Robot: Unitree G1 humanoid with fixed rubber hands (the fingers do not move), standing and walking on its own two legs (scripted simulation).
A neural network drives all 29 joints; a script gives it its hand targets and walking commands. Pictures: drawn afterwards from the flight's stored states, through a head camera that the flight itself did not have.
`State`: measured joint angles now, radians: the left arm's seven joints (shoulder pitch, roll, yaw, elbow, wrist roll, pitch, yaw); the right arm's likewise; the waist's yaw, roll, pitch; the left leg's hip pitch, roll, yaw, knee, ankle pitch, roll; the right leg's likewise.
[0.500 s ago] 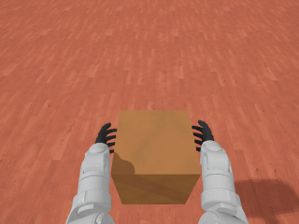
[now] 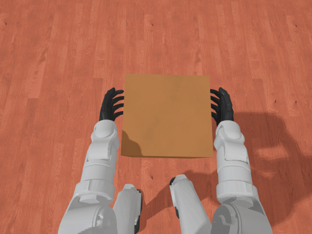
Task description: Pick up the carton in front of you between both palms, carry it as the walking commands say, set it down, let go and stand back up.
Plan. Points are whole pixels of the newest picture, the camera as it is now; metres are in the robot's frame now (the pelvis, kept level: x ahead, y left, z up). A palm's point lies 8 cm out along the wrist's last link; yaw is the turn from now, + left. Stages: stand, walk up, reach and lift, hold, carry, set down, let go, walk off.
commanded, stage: set down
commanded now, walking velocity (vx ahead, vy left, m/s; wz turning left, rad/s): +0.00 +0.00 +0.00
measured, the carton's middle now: (164, 123) +0.40 -0.05 -0.15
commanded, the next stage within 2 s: none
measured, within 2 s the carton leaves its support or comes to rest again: neither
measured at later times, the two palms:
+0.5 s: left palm (124, 118) +0.45 +0.08 -0.23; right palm (211, 126) +0.39 -0.22 -0.23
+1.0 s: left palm (134, 119) +0.48 +0.05 -0.38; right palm (204, 132) +0.40 -0.24 -0.38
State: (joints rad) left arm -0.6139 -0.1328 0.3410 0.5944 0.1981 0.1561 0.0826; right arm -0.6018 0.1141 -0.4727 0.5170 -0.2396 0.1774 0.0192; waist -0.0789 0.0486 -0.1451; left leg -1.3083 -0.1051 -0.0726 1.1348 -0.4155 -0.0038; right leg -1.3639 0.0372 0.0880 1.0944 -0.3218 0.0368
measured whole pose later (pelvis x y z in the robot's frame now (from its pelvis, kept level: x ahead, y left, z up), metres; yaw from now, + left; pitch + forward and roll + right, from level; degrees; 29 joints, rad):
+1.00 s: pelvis -0.05 +0.00 -0.24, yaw +0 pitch +47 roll -1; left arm -1.31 0.15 0.16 1.02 0.09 0.19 0.12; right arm -1.07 -0.02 -0.58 0.69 -0.13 0.20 -0.08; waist -0.14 0.06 0.03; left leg -2.24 -0.20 -0.06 2.00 -0.57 -0.05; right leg -2.28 0.10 0.08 1.92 -0.45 0.10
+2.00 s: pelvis -0.05 +0.01 -0.28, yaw +0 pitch +40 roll -4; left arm -1.48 0.24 0.09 1.28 0.07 0.12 0.08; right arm -1.21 -0.10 -0.58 0.96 -0.14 0.11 -0.02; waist -0.17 0.06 0.22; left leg -2.28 -0.16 -0.02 2.18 -0.59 0.00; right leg -2.29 0.04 0.04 2.08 -0.49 0.09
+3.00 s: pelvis -0.05 +0.00 -0.20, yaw -2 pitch +44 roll +0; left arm -1.26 0.35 0.09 1.05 -0.04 0.14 0.05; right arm -0.99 -0.17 -0.32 0.78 0.14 0.10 -0.12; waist -0.17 0.04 0.00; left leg -2.08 -0.05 -0.01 1.90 -0.59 0.00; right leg -2.14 0.03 0.01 1.81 -0.44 0.02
